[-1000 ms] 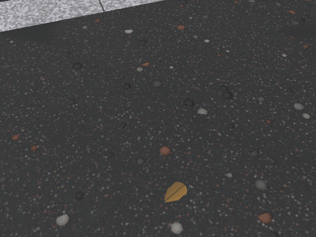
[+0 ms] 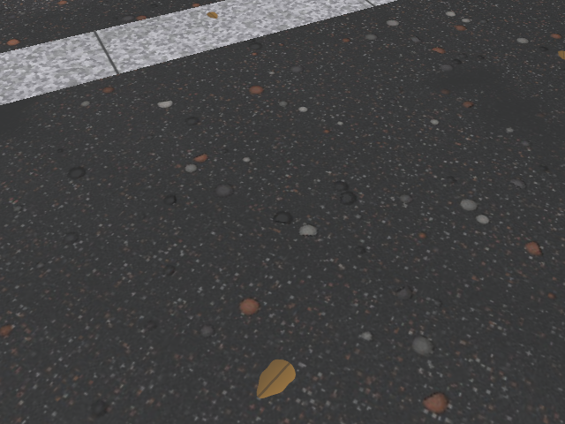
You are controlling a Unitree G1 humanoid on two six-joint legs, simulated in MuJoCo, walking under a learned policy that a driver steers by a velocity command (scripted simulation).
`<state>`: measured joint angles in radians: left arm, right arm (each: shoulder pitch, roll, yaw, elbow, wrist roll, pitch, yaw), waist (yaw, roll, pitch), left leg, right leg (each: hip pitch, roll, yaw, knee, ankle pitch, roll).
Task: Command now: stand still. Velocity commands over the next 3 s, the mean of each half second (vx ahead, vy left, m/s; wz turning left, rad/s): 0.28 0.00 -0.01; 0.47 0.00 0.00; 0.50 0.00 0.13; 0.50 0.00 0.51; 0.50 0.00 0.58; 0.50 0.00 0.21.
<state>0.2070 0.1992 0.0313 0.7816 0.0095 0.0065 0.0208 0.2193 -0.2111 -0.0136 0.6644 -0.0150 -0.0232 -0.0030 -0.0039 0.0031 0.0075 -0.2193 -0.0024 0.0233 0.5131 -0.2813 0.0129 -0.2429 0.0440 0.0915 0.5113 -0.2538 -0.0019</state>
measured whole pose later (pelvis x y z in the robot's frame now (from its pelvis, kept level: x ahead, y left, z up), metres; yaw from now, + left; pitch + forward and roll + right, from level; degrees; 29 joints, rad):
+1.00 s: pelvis +0.40 +0.00 +0.01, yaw +0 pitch +1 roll +1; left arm 0.19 0.28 0.05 0.77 -0.01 -0.07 0.02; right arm 0.35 -0.26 -0.05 0.84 0.00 -0.10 0.03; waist -0.04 -0.04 0.00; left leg -0.19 -0.08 0.07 0.31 -0.14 0.08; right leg -0.69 -0.13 0.05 1.08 -0.15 -0.01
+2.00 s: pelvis +0.94 +0.03 +0.00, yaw +23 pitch +1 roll +0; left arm 0.16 0.29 0.06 0.78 0.00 -0.12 0.00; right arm 0.25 -0.28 -0.08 0.72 0.01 -0.05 0.03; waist -0.02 -0.02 0.06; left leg -0.31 -0.11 -0.01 0.45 -0.16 0.10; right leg -0.49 -0.08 0.05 1.18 -0.35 0.01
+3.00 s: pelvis +1.36 +0.32 +0.01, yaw +46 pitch +1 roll +0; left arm 0.23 0.31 0.05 0.83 -0.02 -0.08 -0.01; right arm 0.26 -0.26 -0.05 0.72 0.00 -0.06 0.03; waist -0.01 -0.04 0.03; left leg -0.26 -0.04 0.04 0.40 -0.17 0.06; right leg -0.53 -0.11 0.02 1.12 -0.31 0.00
